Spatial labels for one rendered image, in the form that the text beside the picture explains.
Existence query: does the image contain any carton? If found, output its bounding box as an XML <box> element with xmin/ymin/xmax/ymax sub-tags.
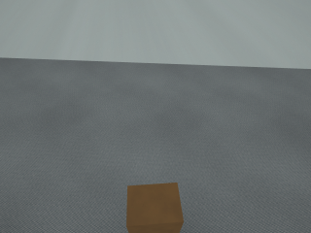
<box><xmin>126</xmin><ymin>183</ymin><xmax>184</xmax><ymax>233</ymax></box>

